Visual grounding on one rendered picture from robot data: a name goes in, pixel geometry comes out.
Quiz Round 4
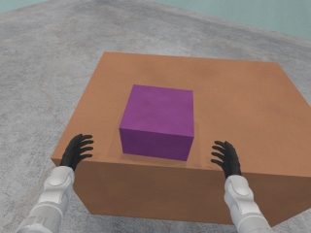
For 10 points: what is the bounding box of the robot left forearm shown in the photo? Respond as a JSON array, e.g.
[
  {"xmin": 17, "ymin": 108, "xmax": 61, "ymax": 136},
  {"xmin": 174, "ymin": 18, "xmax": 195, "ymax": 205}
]
[{"xmin": 15, "ymin": 166, "xmax": 75, "ymax": 233}]

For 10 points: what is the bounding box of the carton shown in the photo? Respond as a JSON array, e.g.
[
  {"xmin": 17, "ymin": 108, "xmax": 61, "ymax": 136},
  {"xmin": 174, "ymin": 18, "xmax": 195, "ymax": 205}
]
[{"xmin": 119, "ymin": 84, "xmax": 194, "ymax": 161}]

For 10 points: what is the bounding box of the pedestal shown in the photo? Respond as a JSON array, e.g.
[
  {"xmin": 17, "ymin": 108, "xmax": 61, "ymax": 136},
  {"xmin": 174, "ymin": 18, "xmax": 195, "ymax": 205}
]
[{"xmin": 51, "ymin": 51, "xmax": 311, "ymax": 227}]

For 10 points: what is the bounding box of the robot right forearm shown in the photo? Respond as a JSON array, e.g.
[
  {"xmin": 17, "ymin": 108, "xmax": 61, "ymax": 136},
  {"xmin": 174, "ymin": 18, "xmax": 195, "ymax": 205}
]
[{"xmin": 224, "ymin": 175, "xmax": 277, "ymax": 233}]

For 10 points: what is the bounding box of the robot left hand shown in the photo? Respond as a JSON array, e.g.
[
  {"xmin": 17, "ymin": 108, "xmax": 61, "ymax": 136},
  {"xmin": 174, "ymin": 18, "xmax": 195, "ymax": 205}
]
[{"xmin": 59, "ymin": 133, "xmax": 94, "ymax": 172}]

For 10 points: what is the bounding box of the robot right hand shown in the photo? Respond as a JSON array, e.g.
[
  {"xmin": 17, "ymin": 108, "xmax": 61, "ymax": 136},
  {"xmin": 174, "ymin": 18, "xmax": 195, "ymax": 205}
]
[{"xmin": 211, "ymin": 141, "xmax": 242, "ymax": 179}]

